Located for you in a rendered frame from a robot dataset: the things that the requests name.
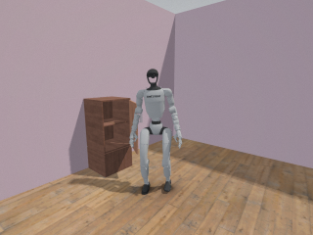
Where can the robot left upper arm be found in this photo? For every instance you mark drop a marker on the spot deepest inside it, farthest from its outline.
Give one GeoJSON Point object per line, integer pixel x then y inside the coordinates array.
{"type": "Point", "coordinates": [170, 99]}

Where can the left robot hand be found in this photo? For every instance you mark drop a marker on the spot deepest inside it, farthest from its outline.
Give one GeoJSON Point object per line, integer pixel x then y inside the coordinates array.
{"type": "Point", "coordinates": [179, 135]}

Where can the robot left thigh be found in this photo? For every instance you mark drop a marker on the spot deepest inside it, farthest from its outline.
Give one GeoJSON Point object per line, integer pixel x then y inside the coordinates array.
{"type": "Point", "coordinates": [166, 146]}

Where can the robot left forearm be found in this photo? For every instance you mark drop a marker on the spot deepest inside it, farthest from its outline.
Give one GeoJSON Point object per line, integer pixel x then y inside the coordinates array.
{"type": "Point", "coordinates": [175, 120]}

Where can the handle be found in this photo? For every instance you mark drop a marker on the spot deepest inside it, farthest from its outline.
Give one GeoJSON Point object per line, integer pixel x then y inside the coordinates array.
{"type": "Point", "coordinates": [141, 117]}

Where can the robot right forearm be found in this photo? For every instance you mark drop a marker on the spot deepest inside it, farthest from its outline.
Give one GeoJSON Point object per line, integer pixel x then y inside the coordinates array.
{"type": "Point", "coordinates": [135, 122]}

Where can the right robot hand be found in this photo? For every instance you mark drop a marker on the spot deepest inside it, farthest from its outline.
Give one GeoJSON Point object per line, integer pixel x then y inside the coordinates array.
{"type": "Point", "coordinates": [132, 136]}

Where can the cupboard door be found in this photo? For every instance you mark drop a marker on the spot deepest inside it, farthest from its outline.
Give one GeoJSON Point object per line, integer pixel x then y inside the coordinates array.
{"type": "Point", "coordinates": [132, 107]}

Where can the robot torso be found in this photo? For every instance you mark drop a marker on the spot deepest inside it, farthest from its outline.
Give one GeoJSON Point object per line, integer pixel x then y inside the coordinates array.
{"type": "Point", "coordinates": [155, 106]}

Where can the robot right upper arm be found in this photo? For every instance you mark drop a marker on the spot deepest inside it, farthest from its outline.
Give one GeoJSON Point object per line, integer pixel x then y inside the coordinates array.
{"type": "Point", "coordinates": [139, 101]}

